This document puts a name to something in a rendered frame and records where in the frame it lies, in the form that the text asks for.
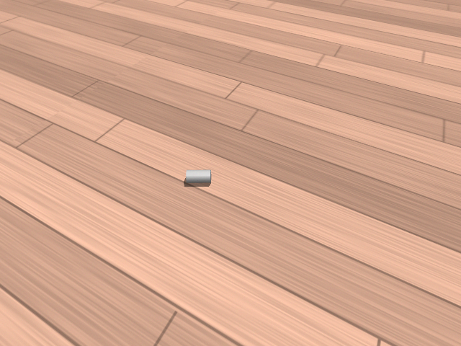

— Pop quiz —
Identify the can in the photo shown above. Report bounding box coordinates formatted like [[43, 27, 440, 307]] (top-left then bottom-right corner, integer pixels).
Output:
[[186, 170, 211, 183]]

